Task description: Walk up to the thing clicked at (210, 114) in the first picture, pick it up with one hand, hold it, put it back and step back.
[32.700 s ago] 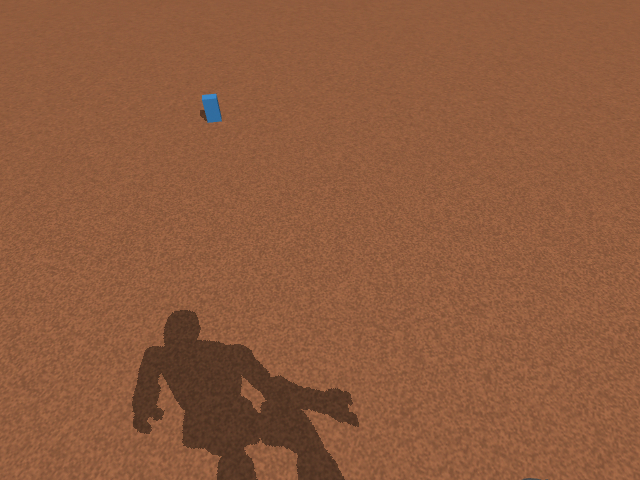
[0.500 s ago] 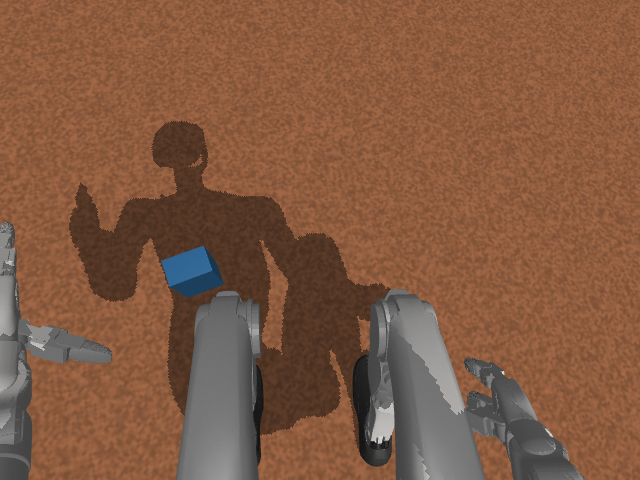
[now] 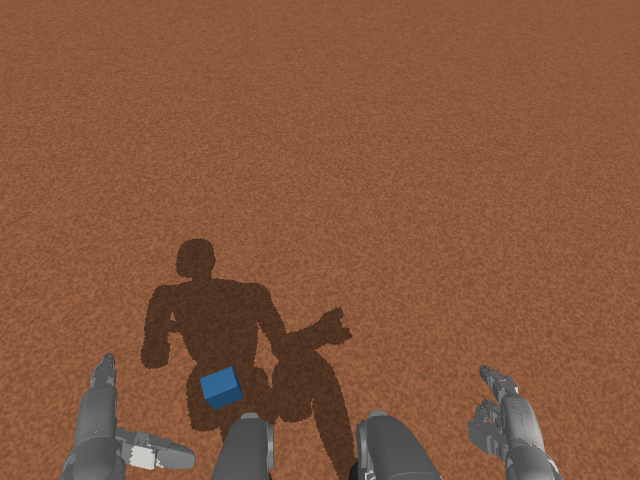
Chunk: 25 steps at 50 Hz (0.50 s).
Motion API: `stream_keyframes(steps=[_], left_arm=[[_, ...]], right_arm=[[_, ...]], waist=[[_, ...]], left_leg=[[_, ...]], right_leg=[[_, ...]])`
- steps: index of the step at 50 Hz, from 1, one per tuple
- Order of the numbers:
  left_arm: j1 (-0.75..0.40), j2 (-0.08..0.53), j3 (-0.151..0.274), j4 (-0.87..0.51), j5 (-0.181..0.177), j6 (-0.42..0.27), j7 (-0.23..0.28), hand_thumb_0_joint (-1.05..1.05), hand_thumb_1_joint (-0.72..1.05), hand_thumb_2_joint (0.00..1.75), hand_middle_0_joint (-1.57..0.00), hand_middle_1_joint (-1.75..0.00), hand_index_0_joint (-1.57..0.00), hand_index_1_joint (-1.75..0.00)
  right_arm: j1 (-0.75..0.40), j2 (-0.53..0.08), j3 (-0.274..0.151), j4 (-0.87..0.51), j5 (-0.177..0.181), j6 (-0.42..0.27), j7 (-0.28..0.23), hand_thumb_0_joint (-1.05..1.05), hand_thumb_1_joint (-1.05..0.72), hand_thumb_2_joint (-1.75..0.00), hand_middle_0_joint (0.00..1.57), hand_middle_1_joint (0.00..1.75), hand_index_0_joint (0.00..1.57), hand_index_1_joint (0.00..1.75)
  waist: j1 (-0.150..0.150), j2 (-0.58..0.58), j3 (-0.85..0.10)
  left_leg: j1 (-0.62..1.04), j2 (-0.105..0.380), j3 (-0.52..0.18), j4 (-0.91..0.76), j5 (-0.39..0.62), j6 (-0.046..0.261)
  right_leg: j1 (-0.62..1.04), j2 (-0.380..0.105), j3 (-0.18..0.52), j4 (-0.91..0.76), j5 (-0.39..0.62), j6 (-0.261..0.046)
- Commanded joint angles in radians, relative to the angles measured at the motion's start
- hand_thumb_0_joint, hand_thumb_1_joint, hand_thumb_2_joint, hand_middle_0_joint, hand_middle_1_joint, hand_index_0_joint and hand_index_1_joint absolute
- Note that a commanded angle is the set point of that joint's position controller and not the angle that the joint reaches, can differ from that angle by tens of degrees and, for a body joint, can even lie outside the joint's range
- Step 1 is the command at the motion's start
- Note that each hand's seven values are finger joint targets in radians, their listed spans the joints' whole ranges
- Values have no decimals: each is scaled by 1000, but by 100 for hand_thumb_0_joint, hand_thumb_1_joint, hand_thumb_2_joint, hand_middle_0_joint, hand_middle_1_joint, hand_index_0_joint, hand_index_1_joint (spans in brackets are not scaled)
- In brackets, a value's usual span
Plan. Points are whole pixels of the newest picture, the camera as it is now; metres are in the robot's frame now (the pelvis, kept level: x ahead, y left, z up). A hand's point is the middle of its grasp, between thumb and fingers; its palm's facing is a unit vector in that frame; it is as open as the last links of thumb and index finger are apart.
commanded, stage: home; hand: left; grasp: from the side
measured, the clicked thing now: (223, 388) +0.35 +0.21 -0.59
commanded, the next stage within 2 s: none
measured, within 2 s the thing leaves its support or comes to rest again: neither
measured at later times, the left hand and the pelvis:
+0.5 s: hand (145, 424) +0.19 +0.19 +0.01, palm faces +0.13 -0.95 -0.29, open 17.6 cm; pelvis +0.02 +0.01 +0.06, yaw +1 degrees
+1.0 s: hand (164, 434) +0.18 +0.17 +0.01, palm faces +0.11 -0.95 -0.29, open 17.7 cm; pelvis +0.01 -0.01 +0.06, yaw +1 degrees
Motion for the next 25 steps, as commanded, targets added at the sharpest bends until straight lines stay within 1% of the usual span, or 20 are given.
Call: stream_keyframes(steps=[1,2,4,5,6,7,8,9,10,11,12,14,16,17,18,19,22,23,24,25], left_arm=[[26,122,22,-310,10,-7,30,0,-56,5,-5,-5,-5,-5],[66,114,23,-307,9,2,31,0,-56,5,-5,-5,-5,-5],[148,39,-45,-284,7,21,25,0,-57,5,-5,-5,-5,-5],[133,74,-18,-382,5,19,31,0,-58,4,-5,-5,-5,-5],[180,53,-35,-355,9,28,29,0,-58,4,-5,-5,-5,-5],[151,77,-27,-421,7,26,29,0,-58,4,-5,-5,-5,-5],[167,83,-17,-455,8,26,30,0,-57,4,-5,-5,-5,-5],[189,69,-34,-446,10,28,26,0,-58,4,-5,-5,-5,-5],[254,9,-68,-367,10,36,17,0,-59,3,-5,-5,-4,-5],[228,17,-68,-418,8,30,15,0,-59,3,-5,-5,-4,-5],[228,26,-51,-434,9,27,12,0,-60,2,-4,-5,-4,-5],[217,65,-19,-492,13,18,9,0,-57,5,-5,-5,-5,-5],[249,28,-46,-450,15,18,-3,0,-58,4,-5,-5,-5,-5],[258,12,-53,-410,15,17,-9,0,-58,4,-5,-5,-5,-5],[245,10,-52,-416,15,12,-13,0,-60,3,-4,-5,-4,-5],[198,40,-29,-458,16,3,-12,0,-57,5,-5,-5,-5,-5],[191,26,-39,-454,19,-2,-17,0,-58,4,-5,-5,-5,-5],[197,29,-34,-456,18,-3,-18,0,-60,3,-4,-5,-4,-5],[186,21,-42,-445,18,-4,-19,0,-59,3,-4,-5,-4,-5],[211,17,-41,-411,18,-2,-21,0,-60,3,-4,-5,-4,-5]], right_arm=[[36,-112,-41,-128,-14,-59,-35,0,-90,-90,20,30,20,30],[42,-109,-40,-133,-14,-63,-39,0,-90,-90,20,30,20,30],[29,-101,-33,-154,-17,-73,-42,0,-90,-90,20,30,20,30],[36,-101,-36,-159,-17,-78,-47,0,-90,-90,20,30,20,30],[28,-99,-34,-168,-19,-82,-50,0,-90,-90,20,30,20,30],[28,-100,-33,-171,-19,-86,-51,0,-90,-90,20,30,20,30],[34,-97,-34,-173,-23,-91,-52,0,-90,-90,20,30,20,30],[24,-95,-30,-184,-25,-98,-52,0,-90,-90,20,30,20,30],[28,-90,-30,-179,-24,-102,-51,0,-90,-90,20,30,20,30],[21,-90,-29,-188,-24,-105,-50,0,-90,-90,20,30,20,30],[23,-95,-34,-194,-24,-109,-50,0,-90,-90,20,30,20,30],[31,-100,-40,-191,-30,-117,-46,0,-90,-90,20,30,20,30],[32,-103,-44,-197,-33,-128,-46,0,-90,-90,20,30,20,30],[41,-95,-40,-184,-33,-128,-44,0,-90,-90,20,30,20,30],[41,-96,-41,-183,-35,-130,-40,0,-90,-90,20,30,20,30],[36,-103,-48,-188,-37,-134,-39,0,-90,-90,20,30,20,30],[28,-108,-50,-193,-38,-144,-37,0,-90,-90,20,30,20,30],[27,-103,-47,-187,-39,-148,-35,0,-90,-90,20,30,20,30],[22,-105,-47,-186,-39,-150,-33,0,-90,-90,20,30,20,30],[21,-96,-38,-180,-38,-151,-31,0,-90,-90,20,30,20,30]], waist=[[13,116,-213],[14,110,-189],[3,77,-131],[17,88,-145],[15,75,-130],[13,62,-112],[20,65,-109],[14,40,-79],[9,18,-44],[11,23,-17],[15,24,-18],[22,40,-43],[8,19,-42],[5,7,-17],[7,6,-13],[7,14,-36],[6,39,-48],[16,47,-38],[10,53,-18],[15,42,-8]], left_leg=[[360,-23,28,-322,248,15],[378,-22,26,-341,260,15],[388,-21,21,-378,258,15],[410,-23,22,-389,274,16],[423,-24,25,-399,287,17],[427,-23,22,-412,284,18],[434,-26,24,-421,293,18],[438,-22,20,-434,296,18],[437,-21,18,-446,286,17],[431,-21,16,-460,261,18],[439,-21,18,-468,256,18],[463,-21,20,-477,287,12],[481,-21,26,-466,350,12],[476,-22,26,-464,352,13],[477,-24,30,-462,355,14],[483,-24,30,-459,363,14],[502,-28,31,-476,327,11],[501,-27,27,-486,317,9],[494,-28,30,-491,296,9],[490,-29,30,-499,271,10]], right_leg=[[272,24,-6,-283,239,-27],[289,28,-9,-300,244,-28],[317,32,-19,-338,243,-26],[344,32,-18,-349,259,-26],[356,34,-19,-364,268,-26],[369,35,-23,-379,264,-24],[388,35,-24,-390,276,-24],[393,37,-29,-397,275,-23],[385,41,-31,-407,261,-23],[381,41,-34,-421,240,-22],[390,40,-30,-430,234,-22],[430,40,-31,-434,259,-21],[439,40,-27,-429,314,-21],[431,41,-27,-433,316,-20],[439,38,-23,-437,321,-20],[450,37,-21,-439,329,-19],[454,37,-17,-445,296,-21],[458,38,-20,-446,283,-22],[448,39,-20,-450,267,-22],[444,38,-20,-458,243,-21]])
